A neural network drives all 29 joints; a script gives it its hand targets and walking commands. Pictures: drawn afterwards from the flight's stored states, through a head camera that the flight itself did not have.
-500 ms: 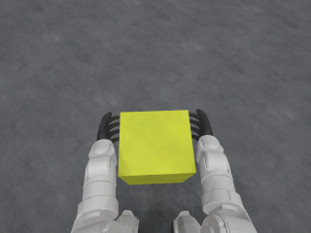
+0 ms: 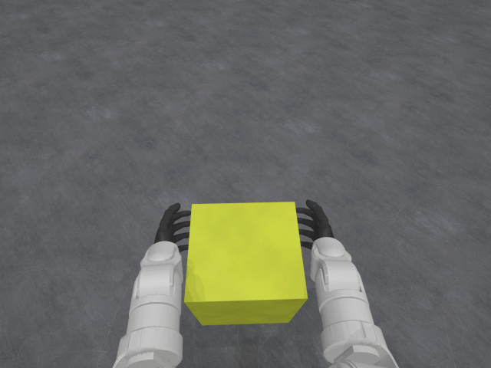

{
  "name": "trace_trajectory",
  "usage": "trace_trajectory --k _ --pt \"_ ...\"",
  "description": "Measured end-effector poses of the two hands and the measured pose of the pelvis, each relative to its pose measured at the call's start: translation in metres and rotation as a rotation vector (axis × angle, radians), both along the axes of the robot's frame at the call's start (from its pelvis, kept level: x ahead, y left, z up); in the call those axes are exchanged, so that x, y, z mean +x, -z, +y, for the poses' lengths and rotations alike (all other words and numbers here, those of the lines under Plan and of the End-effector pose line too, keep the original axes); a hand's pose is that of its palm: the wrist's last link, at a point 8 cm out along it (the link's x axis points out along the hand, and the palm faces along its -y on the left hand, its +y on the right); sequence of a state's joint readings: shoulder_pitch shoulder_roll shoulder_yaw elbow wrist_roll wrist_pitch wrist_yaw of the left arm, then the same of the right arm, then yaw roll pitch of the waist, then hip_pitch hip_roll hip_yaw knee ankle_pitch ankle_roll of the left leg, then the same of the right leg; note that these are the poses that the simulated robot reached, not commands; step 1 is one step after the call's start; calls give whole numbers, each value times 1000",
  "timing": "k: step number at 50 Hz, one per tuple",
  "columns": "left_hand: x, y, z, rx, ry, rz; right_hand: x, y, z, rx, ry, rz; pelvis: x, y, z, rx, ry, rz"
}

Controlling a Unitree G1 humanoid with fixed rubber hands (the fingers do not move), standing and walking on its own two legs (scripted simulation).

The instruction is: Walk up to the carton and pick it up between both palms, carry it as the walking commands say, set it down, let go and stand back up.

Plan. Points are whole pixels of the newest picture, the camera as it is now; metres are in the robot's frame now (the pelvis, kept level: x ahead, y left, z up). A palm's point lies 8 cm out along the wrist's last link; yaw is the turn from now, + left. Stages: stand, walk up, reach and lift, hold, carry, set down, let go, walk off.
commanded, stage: reach and lift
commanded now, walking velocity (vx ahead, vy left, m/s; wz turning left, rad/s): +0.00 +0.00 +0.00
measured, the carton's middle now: (244, 268) +0.32 +0.02 -0.08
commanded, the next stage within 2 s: hold in 1.72 s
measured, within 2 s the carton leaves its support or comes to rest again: neither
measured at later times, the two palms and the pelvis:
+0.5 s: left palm (158, 237) +0.31 +0.15 +0.07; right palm (334, 234) +0.32 -0.11 +0.07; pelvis +0.00 +0.00 +0.01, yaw +1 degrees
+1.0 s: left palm (167, 230) +0.32 +0.14 +0.08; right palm (344, 233) +0.32 -0.13 +0.08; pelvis +0.01 +0.00 +0.02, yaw +1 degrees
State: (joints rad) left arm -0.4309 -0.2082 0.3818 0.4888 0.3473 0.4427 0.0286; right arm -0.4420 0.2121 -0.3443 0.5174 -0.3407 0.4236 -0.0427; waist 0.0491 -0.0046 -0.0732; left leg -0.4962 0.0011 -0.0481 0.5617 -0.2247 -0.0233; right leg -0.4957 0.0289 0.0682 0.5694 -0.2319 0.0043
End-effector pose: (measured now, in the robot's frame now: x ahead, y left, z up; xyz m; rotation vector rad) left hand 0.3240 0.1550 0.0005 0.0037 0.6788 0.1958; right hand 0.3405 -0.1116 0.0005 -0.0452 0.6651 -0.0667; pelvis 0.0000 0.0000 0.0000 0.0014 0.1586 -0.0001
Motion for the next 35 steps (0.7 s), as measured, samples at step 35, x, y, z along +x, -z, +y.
trace_trajectory --k 35 --pt "-17 -79 -7 27 16 -17 -21 -77 -5 -27 14 -11 3 -16 1 5 -10 -305"
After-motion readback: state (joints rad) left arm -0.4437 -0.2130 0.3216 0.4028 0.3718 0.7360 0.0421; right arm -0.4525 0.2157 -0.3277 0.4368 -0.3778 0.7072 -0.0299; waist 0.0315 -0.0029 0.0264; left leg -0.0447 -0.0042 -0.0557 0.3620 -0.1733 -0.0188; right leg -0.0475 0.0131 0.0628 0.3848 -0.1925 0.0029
